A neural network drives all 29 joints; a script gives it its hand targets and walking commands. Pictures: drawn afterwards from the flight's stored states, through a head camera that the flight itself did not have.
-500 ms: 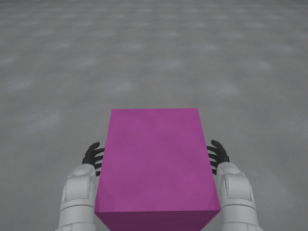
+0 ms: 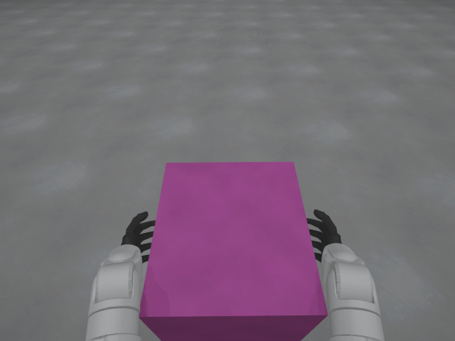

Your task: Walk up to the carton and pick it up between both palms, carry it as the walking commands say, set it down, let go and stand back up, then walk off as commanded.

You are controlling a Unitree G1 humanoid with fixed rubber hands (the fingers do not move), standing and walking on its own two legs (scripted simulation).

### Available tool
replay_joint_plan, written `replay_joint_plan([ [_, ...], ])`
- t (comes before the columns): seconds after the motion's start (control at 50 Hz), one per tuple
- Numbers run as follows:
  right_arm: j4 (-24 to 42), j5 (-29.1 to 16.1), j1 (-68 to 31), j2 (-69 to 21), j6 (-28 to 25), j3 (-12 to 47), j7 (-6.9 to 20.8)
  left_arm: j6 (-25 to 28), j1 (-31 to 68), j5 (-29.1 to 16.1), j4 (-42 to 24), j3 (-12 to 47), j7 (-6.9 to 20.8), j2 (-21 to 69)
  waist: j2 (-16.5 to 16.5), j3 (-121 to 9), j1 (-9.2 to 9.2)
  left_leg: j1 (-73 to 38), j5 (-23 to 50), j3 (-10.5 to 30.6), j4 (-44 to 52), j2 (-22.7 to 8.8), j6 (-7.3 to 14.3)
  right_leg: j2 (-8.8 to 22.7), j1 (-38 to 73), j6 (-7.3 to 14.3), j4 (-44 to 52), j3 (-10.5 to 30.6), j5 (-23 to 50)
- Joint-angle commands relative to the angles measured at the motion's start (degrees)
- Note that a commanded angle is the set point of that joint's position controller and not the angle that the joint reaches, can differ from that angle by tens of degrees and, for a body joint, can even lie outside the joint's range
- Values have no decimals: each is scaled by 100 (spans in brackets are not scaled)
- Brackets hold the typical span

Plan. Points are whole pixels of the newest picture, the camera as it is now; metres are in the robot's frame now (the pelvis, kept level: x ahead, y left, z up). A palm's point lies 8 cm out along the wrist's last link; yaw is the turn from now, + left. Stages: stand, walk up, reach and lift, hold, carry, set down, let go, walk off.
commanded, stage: hold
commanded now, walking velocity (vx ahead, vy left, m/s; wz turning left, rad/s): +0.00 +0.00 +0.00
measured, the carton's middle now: (230, 252) +0.31 +0.00 -0.03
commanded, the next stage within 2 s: carry in 0.72 s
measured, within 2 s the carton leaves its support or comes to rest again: neither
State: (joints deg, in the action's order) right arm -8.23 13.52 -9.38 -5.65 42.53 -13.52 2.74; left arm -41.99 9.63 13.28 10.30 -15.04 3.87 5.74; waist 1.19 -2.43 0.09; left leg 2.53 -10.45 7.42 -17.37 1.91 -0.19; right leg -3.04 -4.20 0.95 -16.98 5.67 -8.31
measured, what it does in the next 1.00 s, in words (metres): stands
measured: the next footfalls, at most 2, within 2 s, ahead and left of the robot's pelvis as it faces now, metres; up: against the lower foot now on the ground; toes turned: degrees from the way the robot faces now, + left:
left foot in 1.32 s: +0.31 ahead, +0.10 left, +0.00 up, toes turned +2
right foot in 1.70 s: +0.53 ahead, -0.15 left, +0.00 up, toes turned -14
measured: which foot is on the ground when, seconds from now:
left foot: down 0.00-0.98, up 1.00-1.00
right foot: down 0.00-1.00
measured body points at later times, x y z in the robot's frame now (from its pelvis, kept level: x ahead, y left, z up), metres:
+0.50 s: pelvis +0.00 +0.00 +0.00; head -0.04 +0.00 +0.45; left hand +0.28 +0.18 +0.03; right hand +0.28 -0.18 +0.03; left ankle +0.00 +0.13 -0.75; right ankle +0.01 -0.11 -0.75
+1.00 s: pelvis +0.05 -0.02 -0.01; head +0.00 -0.03 +0.43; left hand +0.33 +0.15 +0.05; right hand +0.31 -0.21 +0.05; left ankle +0.00 +0.13 -0.75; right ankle +0.02 -0.11 -0.75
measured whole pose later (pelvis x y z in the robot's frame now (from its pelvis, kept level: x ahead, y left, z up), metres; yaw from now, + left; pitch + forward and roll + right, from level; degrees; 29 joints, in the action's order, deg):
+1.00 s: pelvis +0.05 -0.02 -0.01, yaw -2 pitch +4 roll +0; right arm 7.8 7.4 -4.9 -3.5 53.5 -8.6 -0.6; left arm -52.1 5.1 5.4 -4.6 -10.0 0.7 3.0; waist 2.3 -12.1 -0.1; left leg 14.3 -21.5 1.1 -31.5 -2.1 -0.8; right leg -2.0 -16.8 2.1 -29.3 -0.8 -16.0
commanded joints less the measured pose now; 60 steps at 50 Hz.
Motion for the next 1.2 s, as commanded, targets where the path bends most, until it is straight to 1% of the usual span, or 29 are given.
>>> replay_joint_plan([
  [0.0, 230, -1505, -3169, -4872, -213, 3443, 1367, 266, 3270, -1548, -331, 3711, 1349, 4726, -130, -1074, 2, 93, 645, -271, 176, 285, 15, -167, 397, -54, 150, -167, 495],
  [0.12, 288, -1555, -2949, -4894, -231, 3530, 1364, 268, 3119, -1572, -437, 3795, 1329, 4761, 11, -1322, 6, -91, 1073, -236, 139, 307, -35, -188, 463, -69, 105, -162, 923],
  [0.16, 340, -1589, -2978, -4920, -232, 3539, 1345, 240, 3016, -1578, -445, 3778, 1307, 4710, -159, -1303, -22, -106, 1196, -225, 130, 284, -26, -186, 487, -80, 98, -151, 1028],
  [0.3, 305, -1531, -2781, -4757, -207, 3462, 1332, 240, 3001, -1566, -508, 3805, 1274, 4737, 44, -1093, 88, -72, 1073, -223, 175, 275, -18, -171, 496, -29, 129, -144, 888],
  [0.34, 454, -1564, -2802, -4819, -220, 3594, 1323, 245, 3044, -1655, -687, 3929, 1250, 4746, -121, -1197, 75, -214, 1321, -194, 128, 245, -20, -211, 427, -60, 105, -144, 1056],
  [0.36, 469, -1586, -2715, -4799, -212, 3609, 1330, 243, 2979, -1591, -730, 3910, 1247, 4673, 31, -1229, 23, -165, 1303, -215, 153, 293, -32, -203, 550, -60, 108, -138, 1129],
  [0.42, 587, -1608, -2915, -4721, -235, 3664, 1320, 257, 2936, -1635, -609, 3914, 1223, 4648, -168, -1292, -6, -171, 1217, -186, 146, 270, -17, -222, 448, -65, 131, -198, 915],
  [0.5, 384, -1534, -2885, -4736, -204, 3530, 1302, 261, 3051, -1581, -508, 3828, 1244, 4594, -173, -1038, 40, -17, 851, -194, 166, 246, 13, -182, 354, -49, 142, -160, 633],
  [0.54, 393, -1560, -2935, -4791, -230, 3553, 1332, 280, 3155, -1588, -597, 3874, 1268, 4661, 0, -1090, 8, 19, 738, -243, 156, 274, 10, -175, 404, -29, 141, -141, 580],
  [0.66, 259, -1592, -2978, -4775, -248, 3549, 1363, 302, 3211, -1617, -433, 3831, 1289, 4750, 0, -1146, 29, -11, 859, -227, 124, 271, 10, -160, 419, -24, 95, -172, 700],
  [0.68, 331, -1594, -3073, -4899, -251, 3592, 1381, 301, 3126, -1559, -477, 3785, 1291, 4665, -140, -1283, -24, -50, 814, -240, 131, 258, 23, -162, 406, -55, 110, -148, 650],
  [0.7, 790, -1686, -3050, -4816, -255, 3811, 1369, 260, 3111, -1765, -862, 4162, 1271, 4767, 22, -1380, 1, 299, 34, -235, -533, -685, 114, 839, -424, 77, -462, 296, 305],
  [0.72, 746, -1691, -3322, -4853, -185, 3824, 1361, 178, 3386, -1834, -912, 4118, 1270, 4782, 26, -1091, 11, 618, -1215, 22, -338, -673, 220, 828, -870, 150, -341, 499, -1043],
  [0.74, 840, -1710, -3386, -4845, -156, 3804, 1327, 108, 3451, -1861, -845, 4178, 1265, 4752, -146, -1159, 54, 710, -1943, 136, -313, -728, 311, 830, -1041, 175, -354, 558, -1781],
  [0.78, 983, -1786, -3088, -4691, -32, 3920, 1298, -26, 3292, -1973, -1058, 4395, 1211, 4703, -18, -951, 72, 1082, -3344, 385, -185, -818, 484, 619, -1715, 168, -625, 475, -2889],
  [0.8, 1316, -1980, -3197, -4648, 20, 4174, 1285, -73, 3274, -2087, -1346, 4555, 1181, 4677, 88, -1070, 84, 844, -2982, 445, -102, -924, 497, 509, -1851, 135, -751, 283, -2589],
  [0.86, 1925, -2309, -2907, -4528, 340, 4404, 1173, -394, 3123, -2463, -2020, 4988, 1084, 4711, 774, -1539, 87, 79, -2132, 1201, 339, -1656, 826, 265, -2357, 69, -1818, -531, -1173],
  [0.88, 2113, -2413, -2924, -4512, 490, 4479, 1111, -545, 3250, -2650, -2314, 5090, 1051, 4612, 619, -1669, 65, -95, -1482, 1059, 77, -1685, 872, 288, -2281, 98, -1434, -616, -1245],
  [0.9, 2182, -2439, -2887, -4433, 707, 4449, 1054, -763, 3005, -2686, -2208, 5009, 1028, 4527, 492, -1843, 39, 183, -1417, 714, -51, -1532, 789, 232, -1761, 126, -1085, -674, -1426],
  [0.92, 2206, -2424, -2736, -4377, 912, 4453, 1004, -955, 2775, -2762, -2190, 4982, 1007, 4507, 250, -1793, 19, 885, -1919, 308, -314, -1312, 641, 273, -1090, 176, -592, -571, -1486],
  [0.94, 2409, -2452, -2819, -4259, 1080, 4504, 972, -1104, 2655, -2815, -2310, 5025, 987, 4416, -59, -1549, -44, 1823, -1878, -195, -1066, -907, 362, 762, -413, 335, -141, 212, -1693],
  [0.96, 2624, -2658, -2986, -4345, 1283, 4626, 951, -1254, 2481, -2786, -2366, 4957, 935, 4190, -1467, -1301, -119, 3218, -1842, -1081, -2468, -310, 2, 1779, 403, 728, 346, 1956, -1563],
  [0.98, 2924, -2907, -2954, -4364, 1451, 4754, 945, -1417, 2337, -2763, -2600, 4932, 892, 4132, -1745, -1059, -113, 4110, -2091, -1185, -2775, -225, -31, 2355, 904, 1126, 546, 2786, -804],
  [1.0, 2991, -3100, -3060, -4352, 1607, 4820, 960, -1579, 2362, -2748, -2751, 4955, 829, 4138, -1296, -1093, -113, 4338, -2106, -1025, -2960, -397, 49, 2504, 1087, 1332, 496, 2743, -105],
  [1.02, 3131, -3255, -3306, -4357, 1708, 4897, 950, -1723, 2558, -2801, -3036, 5073, 754, 4232, -827, -1137, -120, 4345, -2011, -1035, -2968, -477, 56, 2420, 1235, 1246, 433, 2424, 473],
  [1.04, 3132, -3311, -3234, -4386, 1831, 4867, 943, -1838, 2666, -2888, -3312, 5152, 712, 4254, -645, -1268, -94, 4115, -1879, -1068, -2645, -512, 47, 2274, 1284, 1074, 361, 2000, 903],
  [1.08, 2911, -3276, -2825, -4584, 2024, 4728, 915, -2044, 2846, -2977, -3874, 5190, 682, 4115, -878, -1478, -34, 3449, -1025, -1347, -2090, -363, -60, 1755, 1153, 706, 285, 958, 1230],
  [1.1, 2844, -3221, -2689, -4708, 2106, 4672, 876, -2156, 2983, -3102, -4057, 5177, 701, 4153, -967, -1568, -61, 3289, -741, -1478, -1922, -247, -55, 1626, 1230, 587, 237, 674, 1472],
  [1.18, 3450, -3096, -2809, -4534, 2343, 4708, 737, -2501, 2498, -3198, -3840, 4967, 805, 4244, -1131, -1553, -126, 2680, -200, -1672, -1466, -136, -31, 1486, 1005, 624, 248, 213, 1596],
])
